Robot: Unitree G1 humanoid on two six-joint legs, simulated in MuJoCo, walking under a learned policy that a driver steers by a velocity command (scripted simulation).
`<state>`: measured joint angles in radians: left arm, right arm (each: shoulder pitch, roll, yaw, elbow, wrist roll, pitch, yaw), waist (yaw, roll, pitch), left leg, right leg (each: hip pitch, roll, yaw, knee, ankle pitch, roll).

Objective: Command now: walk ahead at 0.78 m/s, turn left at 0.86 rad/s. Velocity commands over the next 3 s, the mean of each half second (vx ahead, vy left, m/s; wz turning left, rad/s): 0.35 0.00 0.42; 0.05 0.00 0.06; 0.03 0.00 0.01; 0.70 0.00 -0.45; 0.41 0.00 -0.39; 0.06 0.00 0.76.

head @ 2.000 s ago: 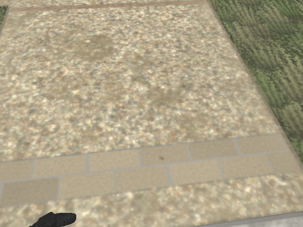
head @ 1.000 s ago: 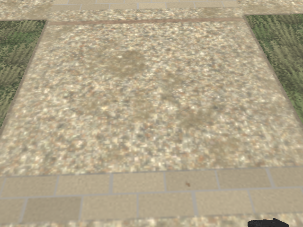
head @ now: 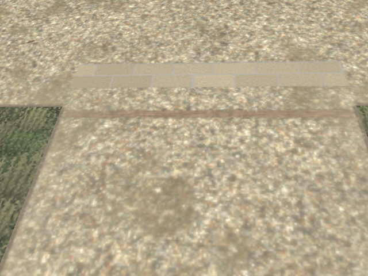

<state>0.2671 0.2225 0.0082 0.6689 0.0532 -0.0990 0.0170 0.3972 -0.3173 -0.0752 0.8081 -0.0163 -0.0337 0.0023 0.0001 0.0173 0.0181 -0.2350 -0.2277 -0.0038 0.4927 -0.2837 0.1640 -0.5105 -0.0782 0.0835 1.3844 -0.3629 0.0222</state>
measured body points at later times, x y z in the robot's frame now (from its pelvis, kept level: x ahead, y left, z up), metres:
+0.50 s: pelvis +0.30 -0.07 +0.01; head +0.34 -0.06 +0.46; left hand +0.33 +0.20 -0.11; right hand +0.57 -0.25 -0.07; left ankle +0.34 +0.09 -0.69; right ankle +0.41 -0.15 -0.72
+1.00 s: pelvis +0.36 -0.04 +0.00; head +0.37 -0.04 +0.45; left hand +0.40 +0.22 -0.13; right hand +0.52 -0.25 -0.12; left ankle +0.35 +0.08 -0.72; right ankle +0.42 -0.15 -0.72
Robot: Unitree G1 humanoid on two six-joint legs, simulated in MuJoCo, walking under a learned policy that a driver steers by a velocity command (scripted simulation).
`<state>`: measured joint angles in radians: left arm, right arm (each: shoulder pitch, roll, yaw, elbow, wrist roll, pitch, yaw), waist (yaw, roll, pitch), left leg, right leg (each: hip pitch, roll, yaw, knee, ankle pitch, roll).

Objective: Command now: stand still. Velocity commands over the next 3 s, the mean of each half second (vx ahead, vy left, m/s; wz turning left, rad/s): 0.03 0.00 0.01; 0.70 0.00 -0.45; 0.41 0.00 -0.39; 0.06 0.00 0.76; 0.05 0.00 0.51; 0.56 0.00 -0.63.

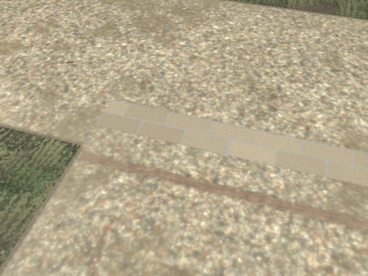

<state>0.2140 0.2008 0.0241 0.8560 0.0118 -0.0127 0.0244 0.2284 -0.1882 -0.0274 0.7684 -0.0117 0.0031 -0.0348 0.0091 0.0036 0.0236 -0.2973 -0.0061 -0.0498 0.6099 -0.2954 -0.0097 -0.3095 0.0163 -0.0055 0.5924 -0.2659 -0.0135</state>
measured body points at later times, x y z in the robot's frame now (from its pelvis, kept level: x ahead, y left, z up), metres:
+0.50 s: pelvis +0.02 +0.00 +0.01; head +0.02 +0.00 +0.46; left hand +0.08 +0.24 -0.14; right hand +0.07 -0.25 -0.14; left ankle +0.01 +0.13 -0.72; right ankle +0.03 -0.11 -0.72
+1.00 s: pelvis +0.20 -0.01 -0.01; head +0.22 -0.01 +0.44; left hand +0.48 +0.15 -0.10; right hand +0.05 -0.21 -0.15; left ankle +0.02 +0.14 -0.73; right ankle +0.34 -0.16 -0.67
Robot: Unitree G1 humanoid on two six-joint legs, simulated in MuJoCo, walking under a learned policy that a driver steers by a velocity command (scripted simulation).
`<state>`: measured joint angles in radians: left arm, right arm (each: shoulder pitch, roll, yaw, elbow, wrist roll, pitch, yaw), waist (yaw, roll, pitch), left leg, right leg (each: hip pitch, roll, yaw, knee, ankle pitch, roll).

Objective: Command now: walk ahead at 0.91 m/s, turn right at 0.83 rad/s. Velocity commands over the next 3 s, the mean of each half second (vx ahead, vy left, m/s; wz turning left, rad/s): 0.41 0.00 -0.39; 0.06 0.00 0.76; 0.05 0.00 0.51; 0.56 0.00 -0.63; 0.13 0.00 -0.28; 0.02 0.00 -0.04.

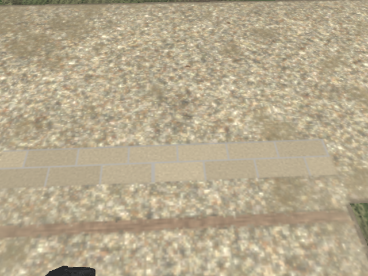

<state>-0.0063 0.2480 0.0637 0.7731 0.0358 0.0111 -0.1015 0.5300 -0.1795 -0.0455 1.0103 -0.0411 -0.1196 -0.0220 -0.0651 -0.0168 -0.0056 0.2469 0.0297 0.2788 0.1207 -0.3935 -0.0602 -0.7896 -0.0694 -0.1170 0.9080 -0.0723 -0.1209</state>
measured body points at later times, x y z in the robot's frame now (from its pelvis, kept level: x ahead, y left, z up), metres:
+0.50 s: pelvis +0.32 -0.07 +0.01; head +0.34 -0.09 +0.46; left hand +0.50 +0.16 -0.10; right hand +0.42 -0.35 -0.10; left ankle +0.54 -0.01 -0.68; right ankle +0.23 -0.07 -0.72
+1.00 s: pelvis +0.44 -0.15 +0.01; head +0.47 -0.15 +0.46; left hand +0.52 +0.16 -0.09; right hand +0.67 -0.40 -0.06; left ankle +0.51 -0.04 -0.71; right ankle +0.51 -0.27 -0.72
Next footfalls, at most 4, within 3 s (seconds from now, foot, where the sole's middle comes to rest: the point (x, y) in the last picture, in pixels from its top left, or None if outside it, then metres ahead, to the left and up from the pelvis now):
0.10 right None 0.26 -0.08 -0.76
0.56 left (194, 255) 0.56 -0.05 -0.76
0.96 right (251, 255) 0.55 -0.26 -0.76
1.40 left None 0.42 -0.02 -0.76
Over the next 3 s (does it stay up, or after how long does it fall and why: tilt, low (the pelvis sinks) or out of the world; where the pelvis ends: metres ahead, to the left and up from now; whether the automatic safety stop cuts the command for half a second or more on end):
stays up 0.91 -0.14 0.01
